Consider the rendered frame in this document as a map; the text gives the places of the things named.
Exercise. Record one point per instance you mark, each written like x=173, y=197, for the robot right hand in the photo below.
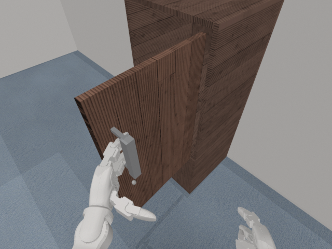
x=258, y=238

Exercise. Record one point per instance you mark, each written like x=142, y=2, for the robot left hand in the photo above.
x=105, y=179

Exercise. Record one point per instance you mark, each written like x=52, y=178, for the cupboard door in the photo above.
x=156, y=103

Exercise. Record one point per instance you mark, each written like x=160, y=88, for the handle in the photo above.
x=129, y=151

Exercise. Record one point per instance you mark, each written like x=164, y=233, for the left robot forearm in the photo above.
x=94, y=231

